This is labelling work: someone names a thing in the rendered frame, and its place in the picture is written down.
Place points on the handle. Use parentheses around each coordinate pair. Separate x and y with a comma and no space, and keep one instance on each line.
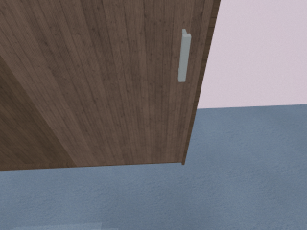
(184,55)

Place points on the wardrobe door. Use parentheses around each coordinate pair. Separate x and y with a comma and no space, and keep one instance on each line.
(25,137)
(104,73)

